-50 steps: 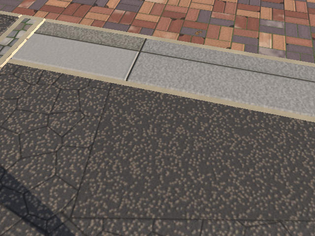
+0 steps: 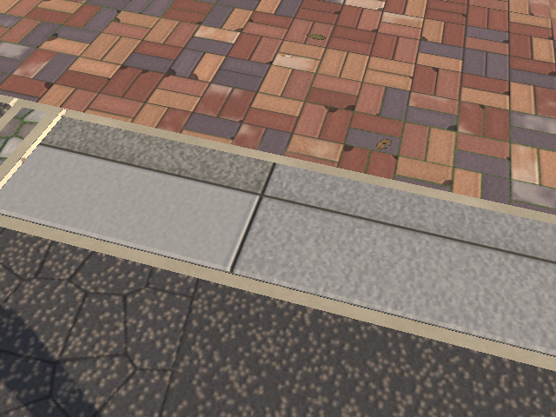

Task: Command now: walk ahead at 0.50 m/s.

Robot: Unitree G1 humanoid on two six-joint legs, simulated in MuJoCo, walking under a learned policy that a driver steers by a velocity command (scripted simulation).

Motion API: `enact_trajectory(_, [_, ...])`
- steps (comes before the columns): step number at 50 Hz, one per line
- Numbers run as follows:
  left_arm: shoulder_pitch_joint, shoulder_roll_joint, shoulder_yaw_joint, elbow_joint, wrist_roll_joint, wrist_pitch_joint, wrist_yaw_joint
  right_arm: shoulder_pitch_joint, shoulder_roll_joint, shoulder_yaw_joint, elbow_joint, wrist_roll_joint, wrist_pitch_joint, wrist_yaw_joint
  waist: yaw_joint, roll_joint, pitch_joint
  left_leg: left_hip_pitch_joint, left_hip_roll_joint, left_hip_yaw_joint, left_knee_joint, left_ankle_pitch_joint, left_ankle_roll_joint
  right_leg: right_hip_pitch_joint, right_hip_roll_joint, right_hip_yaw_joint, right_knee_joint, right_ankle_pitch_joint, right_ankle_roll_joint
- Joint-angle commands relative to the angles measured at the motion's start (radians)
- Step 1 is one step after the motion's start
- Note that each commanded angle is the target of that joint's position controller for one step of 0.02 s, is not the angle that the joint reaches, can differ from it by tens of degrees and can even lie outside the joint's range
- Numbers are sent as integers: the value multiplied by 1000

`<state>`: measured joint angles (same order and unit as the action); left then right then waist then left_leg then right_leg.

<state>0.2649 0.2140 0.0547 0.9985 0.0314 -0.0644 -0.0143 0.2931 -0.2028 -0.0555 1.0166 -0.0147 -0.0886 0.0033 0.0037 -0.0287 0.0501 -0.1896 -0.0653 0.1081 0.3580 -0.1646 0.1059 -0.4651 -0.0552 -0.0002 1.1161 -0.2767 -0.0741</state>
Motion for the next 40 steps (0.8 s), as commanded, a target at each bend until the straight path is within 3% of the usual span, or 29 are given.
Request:
enact_trajectory(1, [59, 18, 4, -29, 8, 22, -12, 76, -87, -7, -11, 5, -25, -6, 32, 80, 1, 40, 266, -236, -225, 194, 98, -107, -46, 1, -35, 76, 25])
enact_trajectory(7, [-193, 24, -6, -116, -7, 24, -18, 186, -80, 5, 11, 5, -21, -7, -24, 83, 50, 115, 234, -170, -246, 311, 72, -203, -46, -48, -304, 251, 56])
enact_trajectory(13, [-340, 27, -16, -172, -11, 13, -15, 275, -88, 7, 46, -8, -15, -19, -64, 98, 69, 287, 273, -150, -193, 449, 87, -199, -2, -81, -491, 241, 19])
enact_trajectory(16, [-292, 42, -9, -171, -13, 0, -9, 235, -111, 1, 48, -15, -12, -27, -18, 106, 45, 337, 293, -115, -94, 683, 74, -92, 41, -102, -559, 135, -30])
enact_trajectory(18, [-85, 67, 10, -102, -9, -11, 4, 206, -127, -6, 48, -14, -7, -29, 67, 101, -63, 320, 269, -60, 151, 876, 44, 161, 114, -138, -626, 122, -78])
enact_trajectory(19, [79, 102, 28, -48, 5, -18, 11, 195, -121, -3, 38, -8, -6, -28, 130, 80, -150, 188, 241, -29, 356, 745, 22, 395, 75, -81, -645, 147, -115])
enact_trajectory(20, [235, 200, 55, -25, 25, -20, 19, 215, -70, 11, -2, 14, -9, -22, 159, -60, -275, -87, 159, 27, 702, 339, -14, 668, -178, 262, -661, 83, -204])
enact_trajectory(21, [220, 230, 65, -19, -1, 0, 9, 266, -66, 1, -8, 26, -14, -7, 106, -214, -345, -365, -24, -40, 994, -341, -40, 794, -339, 727, -826, 87, -334])
enact_trajectory(22, [94, 200, 58, -40, -26, 7, 0, 167, -105, -9, -35, -1, -13, -7, 62, -72, -209, -477, 63, -141, 1024, -267, -24, 692, -289, 626, -846, 13, -301])
enact_trajectory(23, [18, 143, 44, -58, -28, 5, -1, 74, -103, -8, -65, -4, -23, -2, 51, -12, -98, -490, 102, -142, 978, -179, -26, 549, -257, 500, -872, 41, -273])
enact_trajectory(24, [-15, 99, 32, -56, -23, 1, -1, 48, -89, -7, -73, -3, -26, 0, 14, 38, -31, -445, 135, -143, 894, -131, -33, 428, -209, 417, -905, 128, -234])
enact_trajectory(25, [-15, 77, 24, -47, -26, -5, 5, 39, -84, -9, -86, -17, -14, 0, -16, 34, -11, -394, 155, -149, 830, -119, -48, 351, -165, 356, -917, 207, -208])
enact_trajectory(27, [12, 84, 22, -38, -28, -19, 12, 51, -63, -6, -96, -32, 15, 4, -42, 10, -25, -333, 156, -138, 762, -117, -78, 293, -120, 292, -925, 295, -196])
enact_trajectory(29, [50, 122, 30, -35, -30, -24, 15, 8, -65, -5, -122, -32, 32, 7, -42, 2, -21, -352, 156, -120, 695, -90, -106, 267, -99, 265, -943, 305, -205])
enact_trajectory(33, [134, 131, 33, -39, -30, -17, 13, -195, -83, -5, -204, -24, 43, 9, 14, -14, 22, -452, 161, -109, 504, 59, -149, 289, -77, 279, -974, 267, -184])
enact_trajectory(40, [247, 148, 39, -51, -18, -7, 21, -404, -90, 9, -304, -12, 36, 17, 92, -40, 8, -493, 109, -117, 308, 126, -148, 465, -77, 318, -873, 428, -161])
